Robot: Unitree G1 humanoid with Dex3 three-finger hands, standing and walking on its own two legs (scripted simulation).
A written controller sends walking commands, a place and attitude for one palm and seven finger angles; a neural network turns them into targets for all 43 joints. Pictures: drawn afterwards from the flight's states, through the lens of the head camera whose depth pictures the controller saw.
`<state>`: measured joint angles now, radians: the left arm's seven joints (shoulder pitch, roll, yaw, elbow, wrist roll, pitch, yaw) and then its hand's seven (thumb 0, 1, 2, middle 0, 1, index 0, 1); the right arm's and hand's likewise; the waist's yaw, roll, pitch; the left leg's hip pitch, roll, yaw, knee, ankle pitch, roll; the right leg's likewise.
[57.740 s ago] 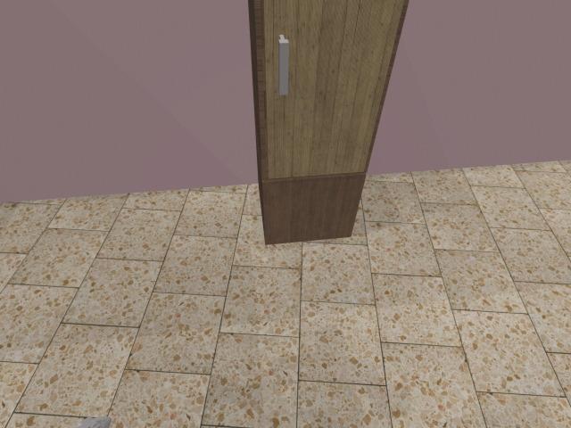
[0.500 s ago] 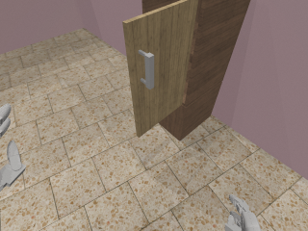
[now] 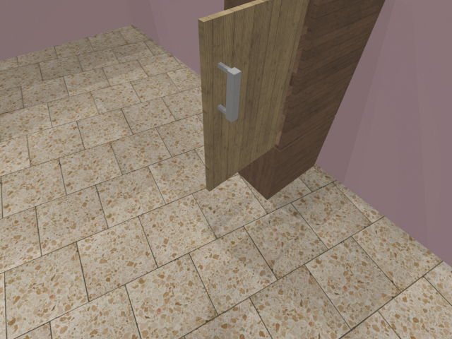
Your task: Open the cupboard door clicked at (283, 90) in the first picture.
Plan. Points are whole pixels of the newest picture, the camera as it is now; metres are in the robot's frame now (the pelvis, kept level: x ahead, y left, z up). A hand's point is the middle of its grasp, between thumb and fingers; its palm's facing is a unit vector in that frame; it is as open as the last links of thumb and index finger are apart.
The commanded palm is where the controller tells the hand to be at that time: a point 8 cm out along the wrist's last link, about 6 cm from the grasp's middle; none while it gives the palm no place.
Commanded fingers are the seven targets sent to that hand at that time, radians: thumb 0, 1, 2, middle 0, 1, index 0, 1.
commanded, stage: let the arm hang, fingers relaxed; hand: left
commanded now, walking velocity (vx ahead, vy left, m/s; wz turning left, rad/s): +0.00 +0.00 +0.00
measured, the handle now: (227, 92) +0.65 +0.04 +0.07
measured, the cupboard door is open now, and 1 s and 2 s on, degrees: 93 93 93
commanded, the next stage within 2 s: look to check the result in 0.72 s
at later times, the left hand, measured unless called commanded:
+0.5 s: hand out of the picture +0.04 +0.20 -0.16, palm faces +0.01 -0.97 -0.26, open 7.4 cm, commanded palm none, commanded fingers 0.00 0.90 0.90 -0.20 -0.30 -0.20 -0.30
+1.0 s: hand out of the picture +0.08 +0.23 -0.15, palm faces -0.01 -0.95 -0.32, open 7.4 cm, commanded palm none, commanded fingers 0.00 0.90 0.90 -0.20 -0.30 -0.20 -0.30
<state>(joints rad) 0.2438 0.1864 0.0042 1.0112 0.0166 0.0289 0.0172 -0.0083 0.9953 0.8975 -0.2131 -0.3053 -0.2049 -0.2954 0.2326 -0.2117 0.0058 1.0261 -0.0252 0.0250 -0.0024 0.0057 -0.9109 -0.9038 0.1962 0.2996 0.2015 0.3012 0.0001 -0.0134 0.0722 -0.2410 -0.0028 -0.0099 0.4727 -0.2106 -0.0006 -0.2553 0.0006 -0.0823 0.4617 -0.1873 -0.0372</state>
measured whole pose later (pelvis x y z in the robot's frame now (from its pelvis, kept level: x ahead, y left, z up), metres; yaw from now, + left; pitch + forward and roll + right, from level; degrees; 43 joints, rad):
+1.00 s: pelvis +0.02 +0.00 +0.01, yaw -1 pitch -2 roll +0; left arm 0.13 0.27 0.02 1.14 0.02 -0.01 0.01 0.01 0.90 0.90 -0.21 -0.30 -0.20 -0.29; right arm 0.15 -0.28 -0.02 1.13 -0.02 0.00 -0.01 0.00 -0.91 -0.90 0.20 0.30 0.20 0.30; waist 0.00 0.03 0.07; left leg -0.13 0.00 0.00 0.35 -0.18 0.00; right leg -0.16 0.01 -0.07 0.36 -0.17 -0.04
